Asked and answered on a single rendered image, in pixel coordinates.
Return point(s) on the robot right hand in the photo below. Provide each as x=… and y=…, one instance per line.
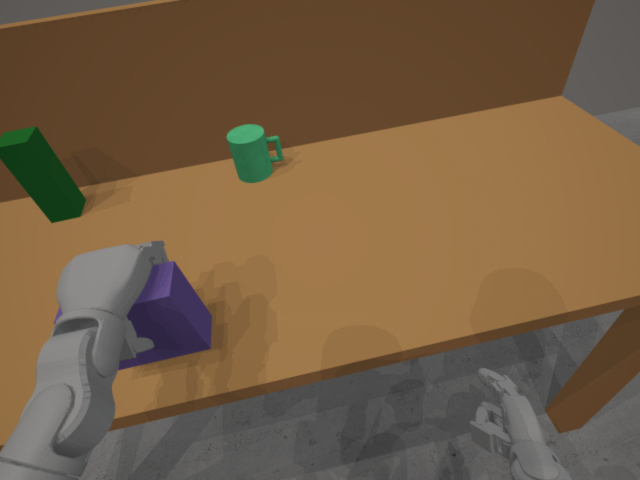
x=497, y=430

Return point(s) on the table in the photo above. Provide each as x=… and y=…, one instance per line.
x=436, y=191

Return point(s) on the robot right forearm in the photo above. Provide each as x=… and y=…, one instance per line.
x=531, y=460

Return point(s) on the robot left hand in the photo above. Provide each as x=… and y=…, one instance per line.
x=111, y=279

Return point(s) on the robot left forearm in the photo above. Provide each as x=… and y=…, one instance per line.
x=72, y=407

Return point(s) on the sponge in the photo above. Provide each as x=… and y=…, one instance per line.
x=170, y=313

